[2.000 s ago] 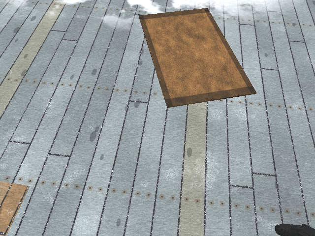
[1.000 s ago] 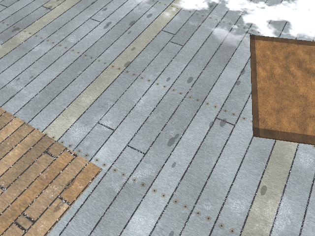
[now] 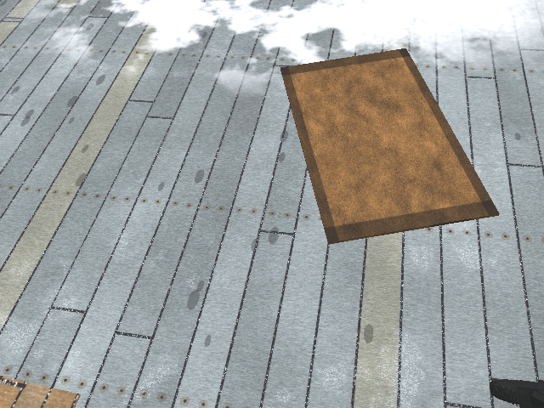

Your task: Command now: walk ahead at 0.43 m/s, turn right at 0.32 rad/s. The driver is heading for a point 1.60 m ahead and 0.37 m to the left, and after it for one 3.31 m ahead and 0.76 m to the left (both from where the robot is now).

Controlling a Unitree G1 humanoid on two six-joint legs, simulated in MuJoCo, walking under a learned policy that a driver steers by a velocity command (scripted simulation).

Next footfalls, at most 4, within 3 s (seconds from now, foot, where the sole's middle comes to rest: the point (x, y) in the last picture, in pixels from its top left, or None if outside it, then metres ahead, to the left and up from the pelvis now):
0.14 left None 0.23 0.14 -0.78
0.60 right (353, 391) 0.53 -0.07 -0.78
1.10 left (219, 323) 0.69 0.28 -0.78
1.66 right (261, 216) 1.06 0.20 -0.78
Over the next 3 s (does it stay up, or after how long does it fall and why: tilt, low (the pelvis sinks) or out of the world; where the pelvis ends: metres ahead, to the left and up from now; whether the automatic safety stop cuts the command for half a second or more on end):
stays up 1.57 0.27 0.00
